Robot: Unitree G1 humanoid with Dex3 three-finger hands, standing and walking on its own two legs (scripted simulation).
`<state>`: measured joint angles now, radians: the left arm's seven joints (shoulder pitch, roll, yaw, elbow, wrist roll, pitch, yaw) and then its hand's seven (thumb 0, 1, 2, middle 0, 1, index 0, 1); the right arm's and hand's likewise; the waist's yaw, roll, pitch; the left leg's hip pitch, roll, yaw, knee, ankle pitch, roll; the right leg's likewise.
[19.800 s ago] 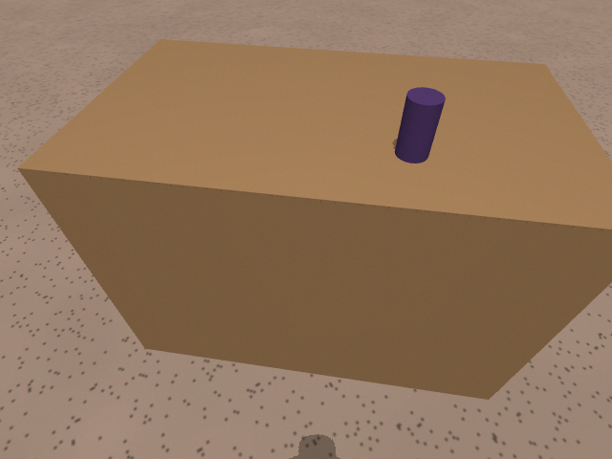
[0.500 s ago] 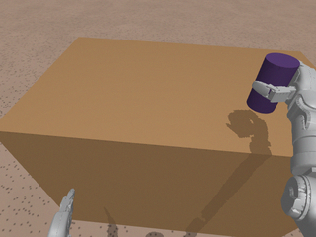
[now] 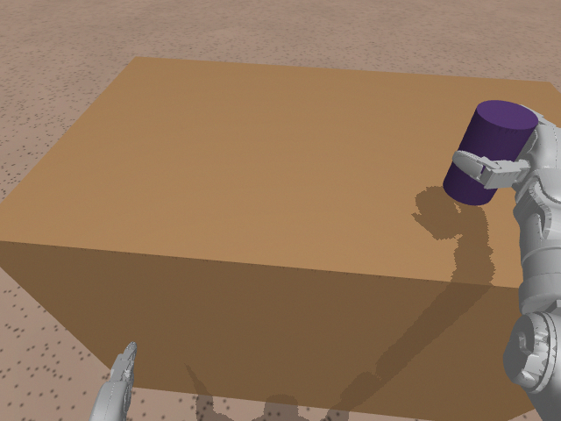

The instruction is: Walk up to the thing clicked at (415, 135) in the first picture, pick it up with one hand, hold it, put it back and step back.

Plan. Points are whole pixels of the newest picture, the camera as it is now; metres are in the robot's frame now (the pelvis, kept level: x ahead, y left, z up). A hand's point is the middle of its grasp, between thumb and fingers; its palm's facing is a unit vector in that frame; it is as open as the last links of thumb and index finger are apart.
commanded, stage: crouch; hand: right
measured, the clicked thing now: (484, 155) +0.46 -0.23 +0.19
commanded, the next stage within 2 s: lower in 0.14 s
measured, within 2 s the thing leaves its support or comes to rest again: rests again in 1.16 s
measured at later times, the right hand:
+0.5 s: hand (475, 162) +0.48 -0.23 +0.16, palm faces +0.21 +0.98 +0.01, open 10.1 cm
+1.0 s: hand (466, 176) +0.49 -0.24 +0.12, palm faces +0.23 +0.97 +0.00, open 10.1 cm
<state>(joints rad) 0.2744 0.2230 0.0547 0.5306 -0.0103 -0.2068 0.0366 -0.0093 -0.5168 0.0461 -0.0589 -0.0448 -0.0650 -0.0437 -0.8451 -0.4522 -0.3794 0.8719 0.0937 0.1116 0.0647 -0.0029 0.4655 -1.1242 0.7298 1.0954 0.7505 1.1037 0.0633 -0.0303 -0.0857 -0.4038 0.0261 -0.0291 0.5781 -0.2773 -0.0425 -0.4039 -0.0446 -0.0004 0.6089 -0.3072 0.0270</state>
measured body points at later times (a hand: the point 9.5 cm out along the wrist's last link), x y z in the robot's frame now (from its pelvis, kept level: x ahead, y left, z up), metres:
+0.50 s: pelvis +0.00 +0.00 -0.01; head +0.04 -0.01 +0.44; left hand +0.14 +0.26 -0.07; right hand +0.46 -0.28 +0.16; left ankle +0.01 +0.15 -0.73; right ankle +0.00 -0.13 -0.73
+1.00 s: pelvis -0.01 -0.01 -0.02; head +0.06 -0.02 +0.43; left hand +0.14 +0.25 -0.07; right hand +0.47 -0.29 +0.12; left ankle +0.01 +0.15 -0.73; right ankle +0.00 -0.13 -0.73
